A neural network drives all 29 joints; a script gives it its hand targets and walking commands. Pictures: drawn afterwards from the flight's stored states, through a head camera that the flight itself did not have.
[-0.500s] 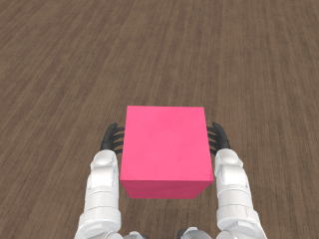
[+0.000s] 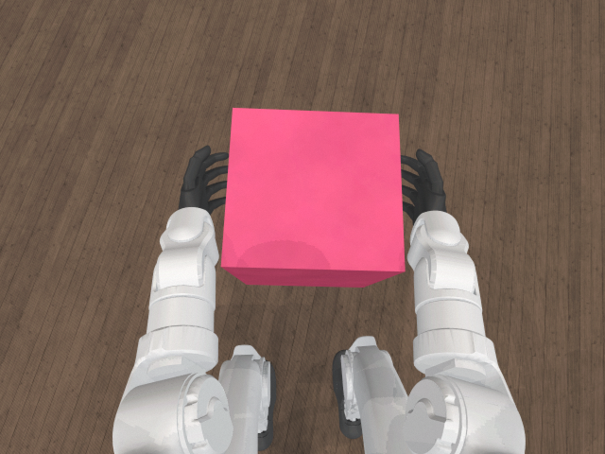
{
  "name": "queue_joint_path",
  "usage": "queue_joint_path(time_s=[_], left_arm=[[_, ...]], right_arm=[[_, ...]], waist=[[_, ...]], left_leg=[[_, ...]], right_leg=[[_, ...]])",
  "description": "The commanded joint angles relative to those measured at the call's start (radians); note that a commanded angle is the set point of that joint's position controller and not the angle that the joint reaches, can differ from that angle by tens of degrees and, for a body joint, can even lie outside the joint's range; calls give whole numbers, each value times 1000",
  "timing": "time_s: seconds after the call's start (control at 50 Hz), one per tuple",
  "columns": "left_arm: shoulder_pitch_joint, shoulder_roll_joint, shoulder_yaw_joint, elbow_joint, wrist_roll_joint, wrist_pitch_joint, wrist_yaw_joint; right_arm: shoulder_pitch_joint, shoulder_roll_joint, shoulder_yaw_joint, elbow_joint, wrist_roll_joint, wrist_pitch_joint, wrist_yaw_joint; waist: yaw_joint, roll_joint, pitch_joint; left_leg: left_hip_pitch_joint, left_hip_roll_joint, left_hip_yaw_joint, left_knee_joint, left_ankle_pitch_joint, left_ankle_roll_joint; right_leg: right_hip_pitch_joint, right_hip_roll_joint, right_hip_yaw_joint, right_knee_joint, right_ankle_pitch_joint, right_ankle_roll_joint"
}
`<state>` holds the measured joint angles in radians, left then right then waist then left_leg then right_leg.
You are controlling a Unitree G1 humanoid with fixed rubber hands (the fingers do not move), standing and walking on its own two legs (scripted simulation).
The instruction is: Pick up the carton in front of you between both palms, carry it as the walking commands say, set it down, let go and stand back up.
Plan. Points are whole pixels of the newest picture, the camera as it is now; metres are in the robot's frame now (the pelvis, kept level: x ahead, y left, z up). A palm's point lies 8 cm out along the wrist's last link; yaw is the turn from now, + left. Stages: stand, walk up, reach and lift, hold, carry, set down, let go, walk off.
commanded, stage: set down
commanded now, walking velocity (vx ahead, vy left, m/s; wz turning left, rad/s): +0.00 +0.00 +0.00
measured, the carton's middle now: (309, 213) +0.45 -0.02 -0.15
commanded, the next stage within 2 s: none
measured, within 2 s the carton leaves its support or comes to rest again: rests again in 1.66 s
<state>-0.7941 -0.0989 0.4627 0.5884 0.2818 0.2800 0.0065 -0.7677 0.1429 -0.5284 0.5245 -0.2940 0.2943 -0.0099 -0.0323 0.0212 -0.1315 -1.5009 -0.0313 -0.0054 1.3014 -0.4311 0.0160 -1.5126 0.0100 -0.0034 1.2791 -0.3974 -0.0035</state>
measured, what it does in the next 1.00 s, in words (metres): lowers itself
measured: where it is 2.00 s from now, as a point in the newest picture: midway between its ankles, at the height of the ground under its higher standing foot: (306, 414)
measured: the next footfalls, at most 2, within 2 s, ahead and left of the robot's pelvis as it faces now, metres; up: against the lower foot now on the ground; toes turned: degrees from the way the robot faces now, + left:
none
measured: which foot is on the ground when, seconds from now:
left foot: down 0.00-1.00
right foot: down 0.00-1.00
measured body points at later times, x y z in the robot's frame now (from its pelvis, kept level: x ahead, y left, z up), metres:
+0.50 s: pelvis -0.02 +0.00 -0.13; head +0.28 +0.00 +0.21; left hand +0.50 +0.12 -0.24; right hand +0.46 -0.18 -0.24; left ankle +0.07 +0.11 -0.59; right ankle +0.08 -0.12 -0.59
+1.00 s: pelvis -0.03 +0.01 -0.23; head +0.33 +0.01 +0.04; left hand +0.53 +0.10 -0.39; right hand +0.49 -0.20 -0.38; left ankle +0.07 +0.11 -0.59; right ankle +0.08 -0.12 -0.59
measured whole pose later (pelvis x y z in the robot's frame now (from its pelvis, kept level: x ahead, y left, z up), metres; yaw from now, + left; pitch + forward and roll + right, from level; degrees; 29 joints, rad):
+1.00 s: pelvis -0.03 +0.01 -0.23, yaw -1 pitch +45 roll -3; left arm -1.36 0.22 0.21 0.92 0.08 0.24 0.09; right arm -1.25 -0.09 -0.46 0.75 -0.07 0.26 -0.11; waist -0.10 0.01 0.14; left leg -2.31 -0.04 0.00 2.09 -0.56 0.03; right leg -2.31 0.01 -0.02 2.05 -0.52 0.02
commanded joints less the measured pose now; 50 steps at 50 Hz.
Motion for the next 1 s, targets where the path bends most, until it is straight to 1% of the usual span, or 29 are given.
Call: queue_joint_path(time_s=[0.0, 0.18, 0.34, 0.5, 0.68, 0.9, 0.92, 0.94, 0.98], left_arm=[[-551, -884, -511, 111, -98, -2, -244], [-658, -849, -517, 139, -134, -16, -218], [-757, -830, -553, 135, -176, -7, -202], [-844, -779, -555, 167, -192, -10, -186], [-940, -694, -543, 220, -210, -29, -165], [-1065, -605, -598, 267, -288, -64, -155], [-1089, -603, -613, 250, -300, -71, -153], [-1114, -600, -626, 229, -311, -80, -151], [-1128, -591, -638, 219, -319, -93, -150]], right_arm=[[-556, 877, 542, 117, 109, 3, 232], [-684, 846, 564, 93, 157, -13, 193], [-783, 815, 579, 73, 197, -8, 175], [-875, 758, 558, 82, 219, -14, 174], [-972, 678, 523, 98, 238, -31, 176], [-1097, 587, 544, 104, 315, -66, 170], [-1082, 604, 550, 109, 329, -70, 168], [-1066, 626, 549, 121, 346, -75, 166], [-1046, 660, 541, 161, 371, -75, 173]], waist=[[-16, 16, -792], [-18, 1, -948], [-36, 23, -1025], [-52, 52, -1022], [-69, 65, -995], [-92, 79, -950], [-85, 81, -954], [-76, 95, -959], [-60, 116, -953]], left_leg=[[275, -131, -15, -75, 158, -14], [118, -146, 3, 98, 168, -18], [37, -151, 12, 226, 169, -23], [-33, -145, 14, 327, 166, -24], [-107, -133, 12, 442, 152, -21], [-144, -111, 11, 602, 167, -13], [-148, -109, 18, 611, 166, -13], [-153, -109, 24, 621, 179, -13], [-138, -103, 24, 644, 225, -12]], right_leg=[[389, 141, 11, -42, 194, 15], [247, 151, -10, 128, 217, 34], [131, 153, -32, 255, 215, 38], [-4, 145, -52, 365, 198, 38], [-130, 130, -68, 482, 169, 42], [-180, 100, -78, 634, 184, 45], [-163, 103, -78, 642, 191, 44], [-153, 106, -75, 655, 213, 43], [-166, 106, -68, 683, 255, 45]])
